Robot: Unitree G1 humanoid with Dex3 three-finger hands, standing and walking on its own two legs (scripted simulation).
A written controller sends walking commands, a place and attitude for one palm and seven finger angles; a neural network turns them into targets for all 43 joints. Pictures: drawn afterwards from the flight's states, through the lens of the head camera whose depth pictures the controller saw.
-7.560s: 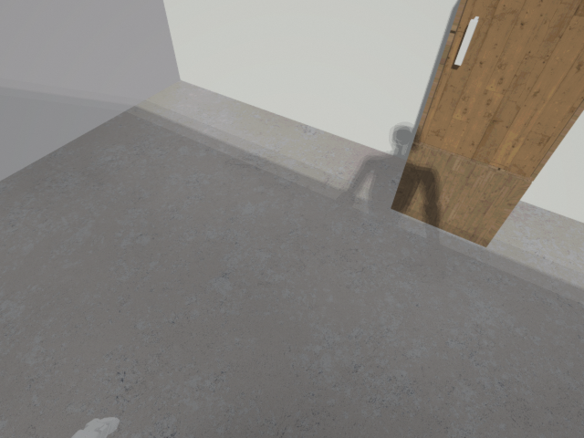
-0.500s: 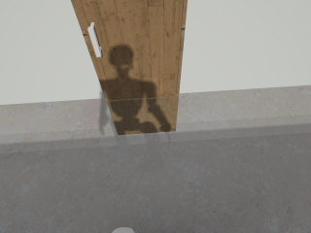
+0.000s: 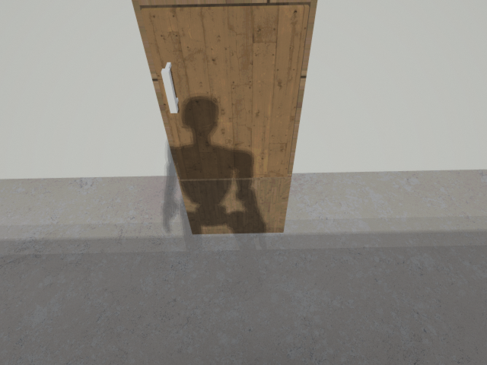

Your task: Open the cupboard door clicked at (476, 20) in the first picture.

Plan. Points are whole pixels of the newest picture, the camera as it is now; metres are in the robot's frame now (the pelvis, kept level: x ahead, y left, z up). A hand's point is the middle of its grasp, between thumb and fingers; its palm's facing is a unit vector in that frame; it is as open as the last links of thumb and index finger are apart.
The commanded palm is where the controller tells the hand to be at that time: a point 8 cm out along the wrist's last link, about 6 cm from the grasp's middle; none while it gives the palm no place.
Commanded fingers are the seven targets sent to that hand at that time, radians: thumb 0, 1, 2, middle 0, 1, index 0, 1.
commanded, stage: take the last steps up to it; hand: left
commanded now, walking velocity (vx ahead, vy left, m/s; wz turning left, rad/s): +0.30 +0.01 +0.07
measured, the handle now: (171, 88) +0.80 +0.24 +0.06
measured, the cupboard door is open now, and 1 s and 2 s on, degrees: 0 0 0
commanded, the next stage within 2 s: come to a stop and stand still in 0.66 s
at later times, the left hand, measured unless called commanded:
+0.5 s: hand out of the picture +0.03 +0.15 -0.17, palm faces +0.20 -0.97 -0.13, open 7.4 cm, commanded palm none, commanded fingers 0.00 0.90 0.90 -0.20 -0.30 -0.20 -0.30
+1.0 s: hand (168, 263) +0.37 +0.20 -0.16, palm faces +0.02 -0.97 -0.24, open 7.4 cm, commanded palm none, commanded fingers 0.00 0.90 0.90 -0.20 -0.30 -0.20 -0.30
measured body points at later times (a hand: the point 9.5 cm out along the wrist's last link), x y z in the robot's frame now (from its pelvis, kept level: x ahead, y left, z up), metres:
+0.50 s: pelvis +0.15 +0.02 -0.01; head +0.18 +0.03 +0.44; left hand +0.03 +0.20 -0.16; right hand +0.26 -0.20 -0.15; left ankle +0.24 +0.15 -0.73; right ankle +0.04 -0.11 -0.74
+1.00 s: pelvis +0.28 +0.02 -0.01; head +0.30 +0.00 +0.44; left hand +0.37 +0.25 -0.14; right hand +0.28 -0.19 -0.18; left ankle +0.24 +0.14 -0.73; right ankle +0.35 -0.08 -0.74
